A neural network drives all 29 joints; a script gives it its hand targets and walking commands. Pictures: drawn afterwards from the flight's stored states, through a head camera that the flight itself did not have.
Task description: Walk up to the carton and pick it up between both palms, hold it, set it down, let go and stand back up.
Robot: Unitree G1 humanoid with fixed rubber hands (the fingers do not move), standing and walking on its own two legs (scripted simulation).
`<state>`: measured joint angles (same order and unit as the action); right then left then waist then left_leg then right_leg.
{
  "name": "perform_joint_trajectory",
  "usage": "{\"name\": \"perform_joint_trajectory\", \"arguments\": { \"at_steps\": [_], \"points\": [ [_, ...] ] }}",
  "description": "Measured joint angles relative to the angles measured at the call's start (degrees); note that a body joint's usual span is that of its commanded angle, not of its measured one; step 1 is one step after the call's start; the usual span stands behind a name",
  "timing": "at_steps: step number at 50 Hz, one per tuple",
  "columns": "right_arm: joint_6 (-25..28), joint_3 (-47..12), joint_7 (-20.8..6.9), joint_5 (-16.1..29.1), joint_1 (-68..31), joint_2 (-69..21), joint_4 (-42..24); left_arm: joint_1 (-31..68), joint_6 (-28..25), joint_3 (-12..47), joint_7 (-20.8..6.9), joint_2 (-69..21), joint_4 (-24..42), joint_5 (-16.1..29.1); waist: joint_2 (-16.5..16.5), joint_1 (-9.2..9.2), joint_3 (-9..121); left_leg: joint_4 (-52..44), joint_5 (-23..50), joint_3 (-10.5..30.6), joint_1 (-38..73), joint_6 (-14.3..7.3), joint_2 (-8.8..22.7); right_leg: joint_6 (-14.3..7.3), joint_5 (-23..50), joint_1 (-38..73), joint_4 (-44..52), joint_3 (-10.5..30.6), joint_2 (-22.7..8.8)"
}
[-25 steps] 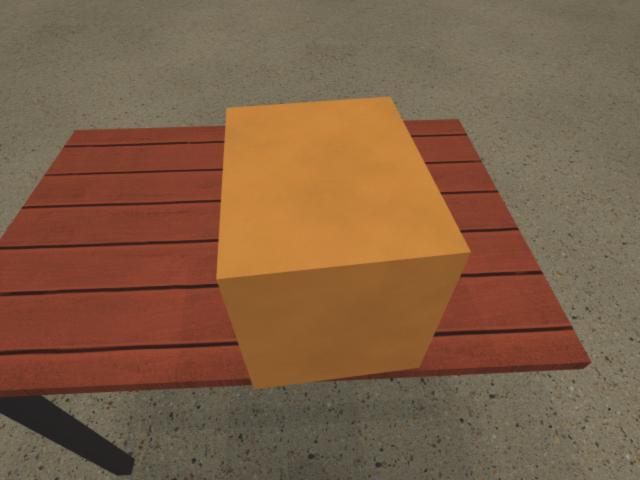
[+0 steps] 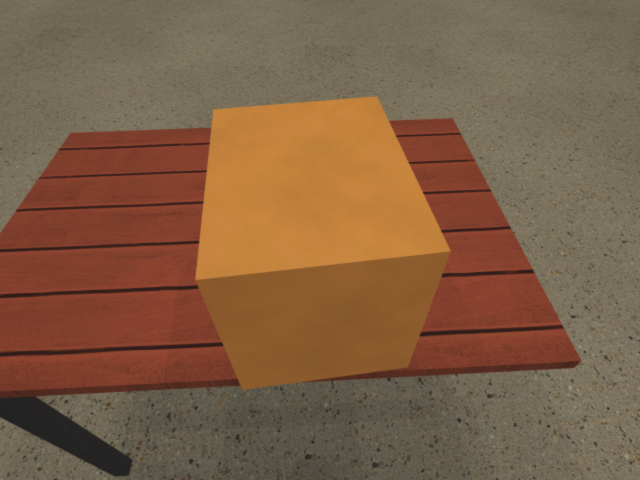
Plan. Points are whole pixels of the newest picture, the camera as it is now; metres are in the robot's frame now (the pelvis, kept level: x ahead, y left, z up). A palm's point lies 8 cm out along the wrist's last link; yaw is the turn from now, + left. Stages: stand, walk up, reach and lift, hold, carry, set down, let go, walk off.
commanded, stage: stand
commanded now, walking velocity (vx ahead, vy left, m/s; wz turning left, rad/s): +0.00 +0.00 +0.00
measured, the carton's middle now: (311, 239) +0.43 +0.04 +0.06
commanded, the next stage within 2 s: none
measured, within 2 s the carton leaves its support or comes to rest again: neither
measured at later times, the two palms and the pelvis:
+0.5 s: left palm out of the picture -0.02 +0.21 -0.14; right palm out of the picture -0.01 -0.23 -0.15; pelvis +0.00 -0.01 +0.00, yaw +0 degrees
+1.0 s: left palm out of the picture -0.02 +0.22 -0.14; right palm out of the picture -0.01 -0.22 -0.15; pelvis +0.00 +0.00 +0.00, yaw -1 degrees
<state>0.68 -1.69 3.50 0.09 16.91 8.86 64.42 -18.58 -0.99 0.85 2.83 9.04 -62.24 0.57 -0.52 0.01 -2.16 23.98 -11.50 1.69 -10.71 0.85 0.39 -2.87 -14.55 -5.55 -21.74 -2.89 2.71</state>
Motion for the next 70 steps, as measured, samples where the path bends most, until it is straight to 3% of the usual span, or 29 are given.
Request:
{"name": "perform_joint_trajectory", "arguments": {
  "at_steps": [24, 70],
  "points": [
    [-0.07, -0.41, 0.39, -0.05, -0.49, 0.10, 0.99, -0.96, -0.05, -0.29, 0.27, -0.33, 0.62, -0.08, -0.40, 0.04, 0.00, 0.30, -0.52, 0.38, 0.06, 1.06, 1.39, -0.88, 0.58, 0.90, 1.67, -0.19, 1.45],
    [-0.04, -0.82, -0.01, -0.11, 0.39, 0.00, 0.38, 0.41, -0.33, 1.11, 0.17, 0.50, 0.37, -0.05, 0.55, -0.17, -0.88, -0.01, -0.41, -0.47, 0.63, 0.33, 0.46, -0.37, -0.22, 0.41, -0.04, 0.47, 0.39]
  ]
}}
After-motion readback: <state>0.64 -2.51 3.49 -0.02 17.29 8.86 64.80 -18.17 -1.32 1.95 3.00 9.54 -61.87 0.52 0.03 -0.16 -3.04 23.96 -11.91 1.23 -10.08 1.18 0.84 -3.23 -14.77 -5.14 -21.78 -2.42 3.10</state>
